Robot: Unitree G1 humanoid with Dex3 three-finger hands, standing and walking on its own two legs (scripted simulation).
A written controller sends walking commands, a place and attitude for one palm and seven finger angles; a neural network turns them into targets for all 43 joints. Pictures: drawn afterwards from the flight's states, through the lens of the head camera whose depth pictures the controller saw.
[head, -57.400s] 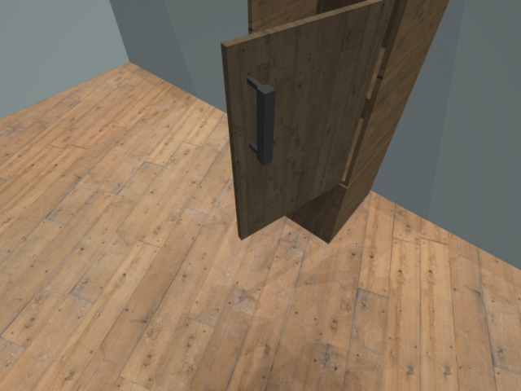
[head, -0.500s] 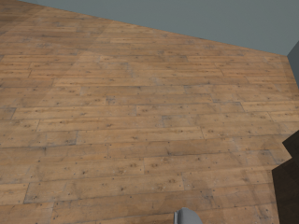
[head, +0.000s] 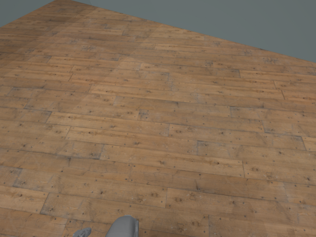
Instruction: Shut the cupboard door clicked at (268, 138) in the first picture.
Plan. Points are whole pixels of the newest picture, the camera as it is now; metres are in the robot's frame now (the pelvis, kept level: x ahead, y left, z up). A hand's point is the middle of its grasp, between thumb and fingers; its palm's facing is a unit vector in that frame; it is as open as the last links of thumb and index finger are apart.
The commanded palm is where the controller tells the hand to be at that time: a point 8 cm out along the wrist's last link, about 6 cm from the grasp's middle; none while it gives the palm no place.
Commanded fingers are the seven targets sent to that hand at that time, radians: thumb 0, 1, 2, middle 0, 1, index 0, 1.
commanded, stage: walk to a spot facing it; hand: left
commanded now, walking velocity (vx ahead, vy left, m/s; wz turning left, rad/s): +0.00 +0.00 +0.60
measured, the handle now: out of the picture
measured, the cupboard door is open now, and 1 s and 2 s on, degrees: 25 25 25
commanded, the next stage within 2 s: turn to face it in 0.04 s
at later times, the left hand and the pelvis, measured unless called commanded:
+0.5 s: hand out of the picture +0.07 +0.23 -0.18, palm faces +0.09 -0.97 -0.21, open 7.4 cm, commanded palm none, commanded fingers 0.00 0.90 0.90 -0.20 -0.30 -0.20 -0.30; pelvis +0.07 +0.04 -0.01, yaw +0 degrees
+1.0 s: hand (85, 197) +0.26 +0.24 -0.17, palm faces -0.26 -0.94 -0.24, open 7.4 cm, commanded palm none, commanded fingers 0.00 0.90 0.90 -0.20 -0.30 -0.20 -0.30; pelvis +0.11 +0.06 -0.01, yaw -18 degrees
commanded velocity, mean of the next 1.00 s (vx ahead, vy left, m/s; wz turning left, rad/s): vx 0.00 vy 0.00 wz -0.47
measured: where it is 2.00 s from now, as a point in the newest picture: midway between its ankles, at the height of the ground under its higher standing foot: outside the picture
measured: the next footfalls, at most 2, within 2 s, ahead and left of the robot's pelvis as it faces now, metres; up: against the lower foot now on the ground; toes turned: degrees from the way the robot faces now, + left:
left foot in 0.20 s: +0.12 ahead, +0.14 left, +0.00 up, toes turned +11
right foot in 0.56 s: +0.11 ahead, -0.08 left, +0.00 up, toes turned -6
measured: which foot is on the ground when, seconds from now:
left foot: up 0.00-0.18, down 0.20-0.58, up 0.60-0.86, down 0.88-1.00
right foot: down 0.00-0.18, up 0.20-0.54, down 0.56-0.88, up 0.90-1.00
